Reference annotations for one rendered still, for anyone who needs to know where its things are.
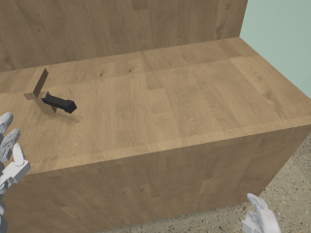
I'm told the left robot hand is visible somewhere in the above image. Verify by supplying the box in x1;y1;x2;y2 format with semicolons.
0;112;31;200

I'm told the right robot hand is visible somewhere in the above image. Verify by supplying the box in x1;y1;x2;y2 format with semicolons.
242;193;282;233

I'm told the counter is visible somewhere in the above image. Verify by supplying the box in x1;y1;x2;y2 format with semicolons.
0;0;311;233

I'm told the tap lever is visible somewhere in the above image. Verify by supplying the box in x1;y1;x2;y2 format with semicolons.
42;94;77;114

